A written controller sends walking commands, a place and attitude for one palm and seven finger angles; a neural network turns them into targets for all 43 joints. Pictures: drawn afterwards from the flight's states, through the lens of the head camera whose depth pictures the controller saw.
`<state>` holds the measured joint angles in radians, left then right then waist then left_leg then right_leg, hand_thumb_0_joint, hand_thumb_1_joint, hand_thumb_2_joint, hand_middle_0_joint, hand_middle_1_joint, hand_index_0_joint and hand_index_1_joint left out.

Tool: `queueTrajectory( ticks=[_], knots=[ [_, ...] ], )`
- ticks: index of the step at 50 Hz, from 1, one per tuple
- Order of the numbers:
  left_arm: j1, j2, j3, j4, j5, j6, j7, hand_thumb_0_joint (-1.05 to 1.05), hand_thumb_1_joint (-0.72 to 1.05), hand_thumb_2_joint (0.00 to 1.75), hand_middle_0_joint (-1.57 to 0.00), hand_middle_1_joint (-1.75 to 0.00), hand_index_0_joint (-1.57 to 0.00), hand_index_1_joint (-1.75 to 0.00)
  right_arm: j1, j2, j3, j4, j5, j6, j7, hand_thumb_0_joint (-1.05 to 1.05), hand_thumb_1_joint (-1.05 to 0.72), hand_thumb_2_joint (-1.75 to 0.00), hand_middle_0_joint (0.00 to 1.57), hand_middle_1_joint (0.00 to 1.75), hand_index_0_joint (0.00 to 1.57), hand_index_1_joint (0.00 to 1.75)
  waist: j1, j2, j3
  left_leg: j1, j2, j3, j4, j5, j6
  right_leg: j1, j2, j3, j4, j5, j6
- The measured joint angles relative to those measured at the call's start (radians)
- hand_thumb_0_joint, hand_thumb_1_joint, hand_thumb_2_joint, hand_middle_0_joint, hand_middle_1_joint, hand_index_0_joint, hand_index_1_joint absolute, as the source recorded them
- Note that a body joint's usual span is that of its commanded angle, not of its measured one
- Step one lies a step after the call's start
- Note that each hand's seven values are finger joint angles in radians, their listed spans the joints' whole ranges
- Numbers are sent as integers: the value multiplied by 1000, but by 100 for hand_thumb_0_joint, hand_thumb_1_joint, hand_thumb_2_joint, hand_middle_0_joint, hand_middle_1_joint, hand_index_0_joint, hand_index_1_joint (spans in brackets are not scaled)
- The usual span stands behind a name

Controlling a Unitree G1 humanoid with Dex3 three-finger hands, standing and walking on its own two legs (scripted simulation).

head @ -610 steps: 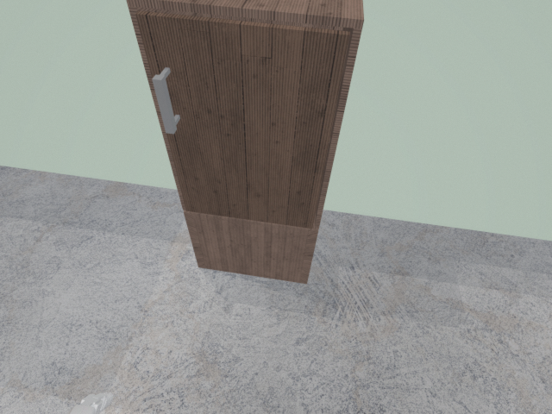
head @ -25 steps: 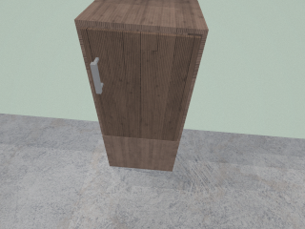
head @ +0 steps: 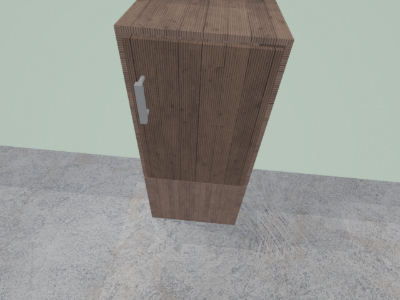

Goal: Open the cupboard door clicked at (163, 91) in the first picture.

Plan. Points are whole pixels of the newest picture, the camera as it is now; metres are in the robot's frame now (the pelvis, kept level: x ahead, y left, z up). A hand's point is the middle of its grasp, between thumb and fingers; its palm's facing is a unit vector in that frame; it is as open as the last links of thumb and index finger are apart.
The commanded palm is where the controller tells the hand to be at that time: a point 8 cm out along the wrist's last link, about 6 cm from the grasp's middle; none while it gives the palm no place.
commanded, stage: come to a stop and stand still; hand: left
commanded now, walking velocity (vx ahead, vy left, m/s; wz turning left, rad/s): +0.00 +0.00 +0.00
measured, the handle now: (143, 100) +0.63 +0.21 +0.05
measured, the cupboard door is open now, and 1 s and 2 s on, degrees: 0 0 0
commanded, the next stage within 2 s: look again from close up in 0.14 s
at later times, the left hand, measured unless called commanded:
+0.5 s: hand out of the picture -0.01 +0.15 -0.17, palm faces +0.02 -0.99 -0.17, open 7.4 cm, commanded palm none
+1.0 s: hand (116, 295) +0.15 +0.18 -0.08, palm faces +0.25 -0.94 -0.24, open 7.4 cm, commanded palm +0.14 +0.19 -0.06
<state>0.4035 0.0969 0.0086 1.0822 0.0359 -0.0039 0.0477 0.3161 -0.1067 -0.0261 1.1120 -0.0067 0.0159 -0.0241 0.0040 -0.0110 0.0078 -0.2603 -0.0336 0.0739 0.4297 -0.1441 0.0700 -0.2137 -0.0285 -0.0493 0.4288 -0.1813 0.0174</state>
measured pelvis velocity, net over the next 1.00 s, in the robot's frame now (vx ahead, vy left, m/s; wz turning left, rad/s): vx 0.03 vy -0.02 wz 0.02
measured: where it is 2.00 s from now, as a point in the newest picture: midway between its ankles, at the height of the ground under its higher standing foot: outside the picture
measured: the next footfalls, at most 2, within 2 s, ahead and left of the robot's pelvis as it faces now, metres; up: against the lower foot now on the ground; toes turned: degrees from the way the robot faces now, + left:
none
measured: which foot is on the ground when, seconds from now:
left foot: down 0.00-1.00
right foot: down 0.00-1.00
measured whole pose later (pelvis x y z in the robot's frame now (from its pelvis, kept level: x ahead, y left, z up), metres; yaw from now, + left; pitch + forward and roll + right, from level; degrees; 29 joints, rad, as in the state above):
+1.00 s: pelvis +0.03 -0.02 -0.01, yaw +1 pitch -1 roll +0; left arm 0.54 0.20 0.00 0.23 -0.14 0.03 0.16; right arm 0.39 -0.22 0.01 0.88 0.07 -0.22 -0.08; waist -0.02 0.02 -0.02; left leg -0.29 -0.03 0.05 0.54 -0.24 0.04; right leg -0.25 -0.03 -0.07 0.57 -0.31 -0.01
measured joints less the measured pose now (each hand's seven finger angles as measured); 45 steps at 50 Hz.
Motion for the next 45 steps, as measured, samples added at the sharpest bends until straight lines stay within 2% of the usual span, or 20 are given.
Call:
queueTrajectory(
  ticks=[13,43,44,45],
  knots=[
    [9,17,0,16,-2,-3,2,0,91,90,-20,-29,-20,-30,-23,-28,-2,-8,4,-5,3,1,-91,-90,20,30,20,30,-3,10,6,21,-1,13,-27,2,0,10,0,14,-14,0,2],
    [-58,5,-17,9,-9,-18,7,0,91,90,-20,-30,-20,-30,-10,-5,19,21,5,-13,4,1,-90,-90,20,30,20,30,-14,9,14,45,31,8,-13,-35,-32,45,32,11,-29,-26,-25],
    [-10,15,-22,-141,-43,64,16,2,92,90,-20,-30,-20,-30,5,-11,30,-26,10,-15,-2,1,-91,-90,20,30,20,30,-18,8,25,38,33,6,8,-45,-32,39,33,9,-10,-34,-26],
    [53,38,-16,-324,-72,131,33,4,95,89,-21,-30,-20,-30,31,-20,43,-73,21,-52,-18,2,-92,-90,20,30,20,30,-16,1,30,38,29,8,20,-54,-31,31,29,11,18,-49,-29]
  ],
)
